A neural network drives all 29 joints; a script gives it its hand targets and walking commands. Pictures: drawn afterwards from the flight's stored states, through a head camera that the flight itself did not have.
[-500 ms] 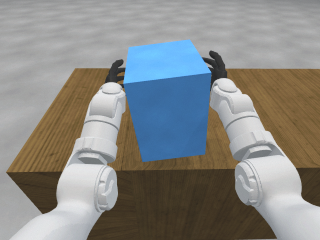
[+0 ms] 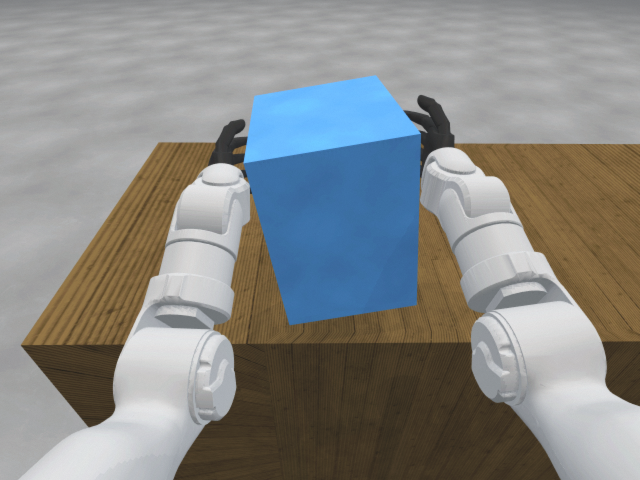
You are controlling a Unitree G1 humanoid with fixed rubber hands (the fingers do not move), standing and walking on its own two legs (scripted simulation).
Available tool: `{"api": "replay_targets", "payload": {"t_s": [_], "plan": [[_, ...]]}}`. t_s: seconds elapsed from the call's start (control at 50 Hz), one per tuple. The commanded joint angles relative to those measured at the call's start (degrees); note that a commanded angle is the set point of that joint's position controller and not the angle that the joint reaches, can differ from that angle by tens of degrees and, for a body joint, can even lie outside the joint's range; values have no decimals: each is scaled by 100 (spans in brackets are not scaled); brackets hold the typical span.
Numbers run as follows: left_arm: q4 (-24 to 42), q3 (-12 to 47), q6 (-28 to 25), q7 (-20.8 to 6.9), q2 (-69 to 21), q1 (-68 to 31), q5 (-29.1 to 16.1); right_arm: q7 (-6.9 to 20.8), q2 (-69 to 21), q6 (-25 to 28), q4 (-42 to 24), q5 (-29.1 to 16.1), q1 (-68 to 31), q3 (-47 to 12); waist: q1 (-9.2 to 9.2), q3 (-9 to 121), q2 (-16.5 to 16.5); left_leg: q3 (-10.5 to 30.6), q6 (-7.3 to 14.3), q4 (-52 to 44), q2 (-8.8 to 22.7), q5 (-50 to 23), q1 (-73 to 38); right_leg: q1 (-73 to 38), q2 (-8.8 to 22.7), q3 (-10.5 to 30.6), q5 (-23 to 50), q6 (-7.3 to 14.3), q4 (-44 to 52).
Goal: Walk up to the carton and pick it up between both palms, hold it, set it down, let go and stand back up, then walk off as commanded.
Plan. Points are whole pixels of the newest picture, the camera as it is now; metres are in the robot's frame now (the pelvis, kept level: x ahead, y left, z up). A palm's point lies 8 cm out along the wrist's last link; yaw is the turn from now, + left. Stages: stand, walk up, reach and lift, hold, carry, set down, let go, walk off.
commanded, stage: hold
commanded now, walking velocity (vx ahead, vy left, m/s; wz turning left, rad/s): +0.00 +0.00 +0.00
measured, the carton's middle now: (333, 197) +0.42 -0.01 +0.20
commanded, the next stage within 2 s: none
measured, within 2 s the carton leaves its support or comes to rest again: neither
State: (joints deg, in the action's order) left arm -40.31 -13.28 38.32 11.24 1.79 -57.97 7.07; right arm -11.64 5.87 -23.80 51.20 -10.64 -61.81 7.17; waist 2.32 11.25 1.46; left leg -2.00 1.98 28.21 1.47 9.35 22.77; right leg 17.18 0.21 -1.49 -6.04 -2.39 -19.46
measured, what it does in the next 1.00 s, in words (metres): stands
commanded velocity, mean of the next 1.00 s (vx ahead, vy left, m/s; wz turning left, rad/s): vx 0.00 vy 0.00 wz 0.00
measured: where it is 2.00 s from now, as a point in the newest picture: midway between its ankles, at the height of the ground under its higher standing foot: outside the picture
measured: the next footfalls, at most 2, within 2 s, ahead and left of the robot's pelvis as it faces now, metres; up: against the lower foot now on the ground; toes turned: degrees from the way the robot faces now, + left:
none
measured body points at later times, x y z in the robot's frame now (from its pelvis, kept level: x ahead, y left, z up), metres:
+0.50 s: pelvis +0.00 +0.00 +0.00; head -0.06 +0.01 +0.45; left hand +0.41 +0.13 +0.25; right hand +0.42 -0.12 +0.28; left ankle +0.05 +0.09 -0.74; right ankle +0.04 -0.15 -0.74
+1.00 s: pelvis +0.01 +0.00 +0.00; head -0.05 +0.01 +0.45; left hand +0.42 +0.13 +0.25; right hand +0.43 -0.13 +0.28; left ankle +0.05 +0.09 -0.74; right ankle +0.04 -0.15 -0.74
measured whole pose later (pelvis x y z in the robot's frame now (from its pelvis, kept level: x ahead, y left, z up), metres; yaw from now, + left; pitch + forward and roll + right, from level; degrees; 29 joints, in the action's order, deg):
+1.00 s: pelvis +0.01 +0.00 +0.00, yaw +0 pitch +4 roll -3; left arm -38.3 -15.9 42.7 10.1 1.8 -58.2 6.8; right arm -13.8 6.4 -29.7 51.2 -12.9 -64.6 5.3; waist 2.2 13.4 1.7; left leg -2.0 2.0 28.2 1.4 9.8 22.8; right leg 17.2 0.2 -1.4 -6.5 -2.4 -19.5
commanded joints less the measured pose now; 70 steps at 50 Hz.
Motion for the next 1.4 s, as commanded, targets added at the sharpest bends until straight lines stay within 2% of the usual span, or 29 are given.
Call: {"api": "replay_targets", "payload": {"t_s": [0.0,0.26,0.34,0.36,0.4,0.48,0.5,0.54,0.56,0.6,0.62,0.66,0.68,0.7,0.74,0.78,0.82,0.9,0.92,0.94,1.0,1.04,1.08,1.18,1.2,1.24,1.28,1.36,1.38], "plan": [[1713,2002,-501,-732,-4599,-5630,-991,562,-4506,-91,-1888,-1593,-5508,-1948,114,3327,274,666,-375,-585,-150,-535,-2176,-885,-535,154,-28,114,242],[1630,1858,-303,-774,-4526,-5791,-987,495,-4728,-389,-2070,-1801,-5808,-2079,-55,3228,203,680,-260,-655,-174,-134,-1873,-910,-542,176,-264,87,188],[1712,1713,-306,-846,-4355,-6086,-955,477,-4750,-493,-1645,-1690,-5566,-1872,34,2918,168,643,-255,-741,-182,102,-1659,-962,-516,214,-346,78,220],[1808,1792,-296,-860,-4414,-6029,-1006,472,-4822,-465,-1811,-1751,-5603,-1941,19,3086,320,633,-275,-732,-201,-92,-1730,-1048,-520,219,-190,74,178],[1835,1866,-299,-836,-4488,-6185,-1065,465,-4827,-492,-1876,-1761,-5722,-1912,43,3113,248,666,-291,-715,-175,-21,-1696,-999,-536,208,-271,71,187],[1785,1854,-328,-839,-4460,-6262,-1053,480,-4733,-477,-1550,-1646,-5579,-1636,180,3036,430,729,-334,-752,-127,279,-1609,-932,-518,206,-275,101,151],[1676,1705,-316,-863,-4325,-6281,-1010,483,-4721,-516,-1473,-1668,-5615,-1681,100,2950,380,688,-317,-782,-158,329,-1549,-940,-508,213,-404,82,186],[1683,1756,-331,-871,-4353,-6388,-996,476,-4708,-512,-1440,-1620,-5681,-1638,148,2960,334,722,-306,-827,-117,474,-1532,-938,-519,214,-453,83,177],[1720,1787,-340,-861,-4395,-6370,-1009,484,-4721,-498,-1379,-1619,-5592,-1620,141,3029,437,739,-339,-776,-112,377,-1592,-903,-513,192,-362,98,152],[1792,1792,-326,-855,-4350,-6253,-1008,484,-4796,-509,-1639,-1714,-5627,-1784,90,3135,356,723,-331,-749,-136,147,-1614,-1010,-523,223,-210,75,144],[1904,1813,-331,-849,-4389,-6276,-1029,470,-4766,-525,-1598,-1715,-5544,-1742,151,3180,442,708,-363,-718,-153,7,-1718,-985,-536,228,-186,105,173],[1604,1628,-266,-878,-4310,-6099,-890,478,-4629,-575,-1346,-1695,-5430,-1713,102,2815,412,704,-357,-763,-127,161,-1589,-945,-539,203,-351,105,196],[1678,1610,-281,-876,-4299,-6114,-889,476,-4736,-543,-1525,-1708,-5581,-1759,18,3035,358,691,-332,-783,-133,65,-1623,-1045,-559,213,-274,98,180],[1699,1622,-279,-882,-4282,-6051,-905,469,-4729,-578,-1456,-1665,-5390,-1765,74,2932,295,714,-343,-748,-119,26,-1656,-1022,-546,206,-190,79,185],[1845,1769,-251,-894,-4358,-6059,-929,444,-4715,-546,-1735,-1800,-5528,-1850,87,3171,438,696,-403,-692,-134,-277,-1805,-1056,-576,208,-67,91,162],[1951,1826,-275,-889,-4381,-6096,-1013,429,-4755,-572,-1781,-1852,-5544,-1935,99,3265,383,708,-381,-607,-153,-417,-1842,-1099,-569,216,65,99,152],[1904,1733,-232,-862,-4379,-5965,-953,428,-4708,-611,-1770,-1893,-5474,-1932,14,3187,463,692,-383,-603,-158,-514,-1869,-1040,-591,201,23,126,152],[1806,1636,-210,-927,-4295,-6032,-913,394,-4729,-666,-1760,-1872,-5502,-1911,63,3088,345,649,-339,-650,-204,-258,-1780,-1065,-567,219,-173,74,204],[1929,1601,-218,-925,-4242,-5987,-907,400,-4793,-650,-1835,-1866,-5497,-1942,-12,3231,257,661,-316,-650,-180,-417,-1817,-1139,-585,208,-36,71,163],[2032,1667,-223,-911,-4299,-6052,-948,393,-4754,-663,-1824,-1892,-5433,-1977,19,3298,417,661,-370,-595,-174,-554,-1876,-1136,-582,203,62,83,119],[1934,1735,-202,-945,-4313,-6108,-1000,366,-4738,-681,-1873,-1930,-5519,-1918,102,3203,393,657,-370,-592,-210,-430,-1818,-1091,-581,228,-5,87,173],[1966,1726,-181,-945,-4354,-6046,-1018,365,-4790,-656,-2087,-1959,-5677,-1992,12,3371,301,671,-370,-581,-180,-568,-1833,-1156,-598,228,79,87,143],[1823,1673,-175,-961,-4375,-6118,-975,370,-4715,-695,-1904,-1900,-5633,-1928,38,3169,307,684,-365,-645,-162,-300,-1774,-1109,-592,214,-197,91,182],[1869,1646,-167,-967,-4319,-5993,-990,336,-4776,-688,-2031,-1924,-5616,-1908,69,3143,318,662,-357,-616,-196,-425,-1778,-1204,-584,222,30,85,182],[2154,1716,-218,-972,-4318,-6196,-1038,337,-4842,-716,-2032,-1952,-5544,-1955,88,3410,332,674,-375,-574,-202,-514,-1846,-1250,-595,237,113,72,139],[2040,1607,-202,-964,-4240,-6197,-977,338,-4845,-740,-1955,-1911,-5545,-1930,11,3277,345,635,-364,-626,-224,-481,-1807,-1181,-591,223,-15,75,181],[2082,1759,-193,-953,-4371,-6080,-1059,341,-4836,-690,-2207,-2000,-5655,-2006,40,3559,384,702,-395,-521,-190,-648,-1903,-1179,-606,202,142,89,116],[1995,1731,-195,-956,-4340,-6170,-1037,333,-4772,-695,-2047,-1927,-5615,-1892,92,3402,403,703,-412,-586,-151,-431,-1821,-1087,-611,170,9,88,126],[1629,1495,-156,-985,-4266,-6053,-936,321,-4653,-759,-1767,-1821,-5522,-1755,114,2967,281,678,-334,-666,-176,-127,-1683,-1067,-606,168,-287,102,214]]}}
